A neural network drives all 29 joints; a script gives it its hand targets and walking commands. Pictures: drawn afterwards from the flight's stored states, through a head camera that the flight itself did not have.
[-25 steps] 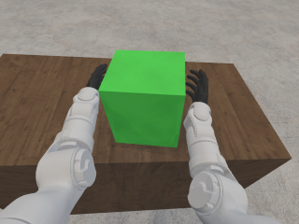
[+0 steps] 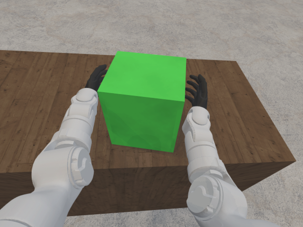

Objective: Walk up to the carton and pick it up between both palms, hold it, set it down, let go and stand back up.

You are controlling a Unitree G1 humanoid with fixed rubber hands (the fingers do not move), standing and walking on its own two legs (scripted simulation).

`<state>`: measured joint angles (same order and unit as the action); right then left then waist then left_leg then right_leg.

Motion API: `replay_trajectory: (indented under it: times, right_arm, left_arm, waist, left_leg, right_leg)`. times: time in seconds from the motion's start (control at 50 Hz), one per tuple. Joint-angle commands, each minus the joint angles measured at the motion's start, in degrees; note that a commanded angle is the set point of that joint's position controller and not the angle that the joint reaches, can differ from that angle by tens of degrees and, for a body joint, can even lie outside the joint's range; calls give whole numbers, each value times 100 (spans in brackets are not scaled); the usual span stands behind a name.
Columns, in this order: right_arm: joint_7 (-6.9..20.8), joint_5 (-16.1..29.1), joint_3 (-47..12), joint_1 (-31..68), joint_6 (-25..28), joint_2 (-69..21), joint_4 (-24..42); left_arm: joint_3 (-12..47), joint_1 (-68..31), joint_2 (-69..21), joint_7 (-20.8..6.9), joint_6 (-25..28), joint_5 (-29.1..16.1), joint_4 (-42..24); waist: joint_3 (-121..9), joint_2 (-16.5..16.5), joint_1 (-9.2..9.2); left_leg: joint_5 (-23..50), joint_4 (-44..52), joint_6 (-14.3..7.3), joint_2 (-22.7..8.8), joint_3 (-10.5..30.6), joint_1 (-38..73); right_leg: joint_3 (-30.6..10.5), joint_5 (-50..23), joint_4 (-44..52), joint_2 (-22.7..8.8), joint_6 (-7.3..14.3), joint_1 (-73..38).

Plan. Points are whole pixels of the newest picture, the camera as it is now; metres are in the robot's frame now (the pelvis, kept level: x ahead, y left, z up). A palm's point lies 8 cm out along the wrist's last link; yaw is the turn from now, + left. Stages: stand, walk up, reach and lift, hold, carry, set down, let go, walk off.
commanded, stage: set down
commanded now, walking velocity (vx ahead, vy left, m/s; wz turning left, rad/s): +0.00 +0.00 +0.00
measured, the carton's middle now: (146, 103) +0.45 -0.01 +0.05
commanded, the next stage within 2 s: none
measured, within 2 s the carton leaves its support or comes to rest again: rests again in 0.22 s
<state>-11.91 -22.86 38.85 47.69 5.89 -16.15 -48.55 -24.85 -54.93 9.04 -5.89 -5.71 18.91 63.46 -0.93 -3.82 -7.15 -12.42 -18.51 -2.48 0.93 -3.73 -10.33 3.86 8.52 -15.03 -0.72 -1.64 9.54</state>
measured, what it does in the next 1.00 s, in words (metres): stands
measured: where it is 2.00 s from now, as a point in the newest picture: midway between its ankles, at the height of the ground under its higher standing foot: outside the picture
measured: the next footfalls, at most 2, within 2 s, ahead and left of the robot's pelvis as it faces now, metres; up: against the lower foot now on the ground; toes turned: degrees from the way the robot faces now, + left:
none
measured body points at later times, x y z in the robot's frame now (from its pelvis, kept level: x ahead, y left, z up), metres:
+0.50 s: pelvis -0.02 +0.00 +0.00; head +0.03 +0.03 +0.45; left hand +0.45 +0.13 +0.09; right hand +0.39 -0.15 +0.09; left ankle -0.04 +0.07 -0.75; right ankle -0.03 -0.13 -0.75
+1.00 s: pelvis -0.02 -0.01 +0.00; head +0.04 +0.03 +0.44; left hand +0.45 +0.13 +0.08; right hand +0.39 -0.15 +0.09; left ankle -0.04 +0.07 -0.75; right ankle -0.03 -0.13 -0.75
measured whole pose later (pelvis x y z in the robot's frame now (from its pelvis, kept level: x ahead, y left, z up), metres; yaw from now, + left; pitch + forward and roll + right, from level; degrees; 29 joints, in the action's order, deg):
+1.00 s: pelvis -0.02 -0.01 +0.00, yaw +1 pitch +6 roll -1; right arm -10.0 -31.5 47.2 48.3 9.0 -19.0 -46.4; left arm -35.4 -57.8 7.1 -7.1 1.4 26.5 66.3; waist -0.2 -3.5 -6.4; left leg -10.6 -19.2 -2.4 0.8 -3.3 -15.1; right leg 4.7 7.5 -14.9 -0.7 -0.7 13.6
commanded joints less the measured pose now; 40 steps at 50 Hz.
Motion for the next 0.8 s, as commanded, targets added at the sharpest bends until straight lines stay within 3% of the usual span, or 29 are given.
replay_trajectory:
  times: [0.0, 0.2, 0.5, 0.58, 0.6, 0.62, 0.64, 0.68, 0.74, 0.78]
  right_arm:
    - [870, -248, -1785, 3090, 149, -2546, -368]
    - [920, -424, -1596, 3092, 218, -2549, -256]
    - [938, -762, -1301, 3089, 98, -2598, -41]
    - [938, -839, -1202, 3031, 86, -2587, -79]
    - [960, -876, -990, 2998, 178, -2532, -353]
    - [984, -894, -953, 3012, 236, -2513, -453]
    - [985, -923, -947, 2958, 278, -2517, -430]
    - [966, -928, -942, 2919, 272, -2521, -370]
    - [923, -941, -991, 2808, 252, -2564, -327]
    - [901, -1013, -959, 2768, 282, -2629, -265]
  left_arm:
    - [935, -4091, -3008, -815, 629, -174, -632]
    - [739, -3943, -2978, -840, 718, -32, -392]
    - [254, -3892, -2690, -891, 959, 242, 70]
    - [150, -3863, -2641, -890, 981, 328, 110]
    - [381, -3950, -2775, -802, 978, 338, 15]
    - [306, -3894, -2797, -757, 953, 364, 117]
    - [229, -3854, -2759, -750, 952, 424, 174]
    - [30, -3622, -2679, -778, 914, 581, 320]
    - [-73, -3541, -2575, -817, 953, 626, 280]
    - [-61, -3515, -2605, -830, 979, 645, 284]
  waist:
    - [-3285, 1056, -3]
    - [-3255, 940, 30]
    - [-3150, 749, 156]
    - [-3086, 772, 169]
    - [-3170, 1059, -92]
    - [-3065, 1073, 28]
    - [-3106, 974, 40]
    - [-2885, 954, 147]
    - [-2776, 724, 60]
    - [-2799, 734, 18]
  left_leg:
    - [4031, -363, 729, -218, -133, 1265]
    - [3485, -257, 660, -178, -163, 781]
    - [1989, 78, 406, -156, -205, -118]
    - [1957, 72, 400, -173, -198, -84]
    - [2441, -9, 583, -239, -97, 292]
    - [2914, -193, 665, -289, -92, 733]
    - [2969, -296, 615, -230, -153, 849]
    - [2512, -200, 509, -137, -202, 381]
    - [1919, 51, 379, -114, -187, -172]
    - [1891, 56, 392, -123, -180, -275]
  right_leg:
    - [225, -2471, -441, 263, -54, -1380]
    - [212, -2540, -504, 196, -83, -1618]
    - [144, -2270, -613, 15, -122, -1906]
    - [168, -2125, -588, 24, -118, -1772]
    - [295, -1861, -534, 108, -131, -1245]
    - [349, -1491, -404, 177, -82, -763]
    - [350, -1473, -277, 202, -37, -646]
    - [290, -1678, -293, 154, -6, -1037]
    - [215, -2080, -458, 58, -142, -1604]
    - [216, -2211, -485, 44, -192, -1637]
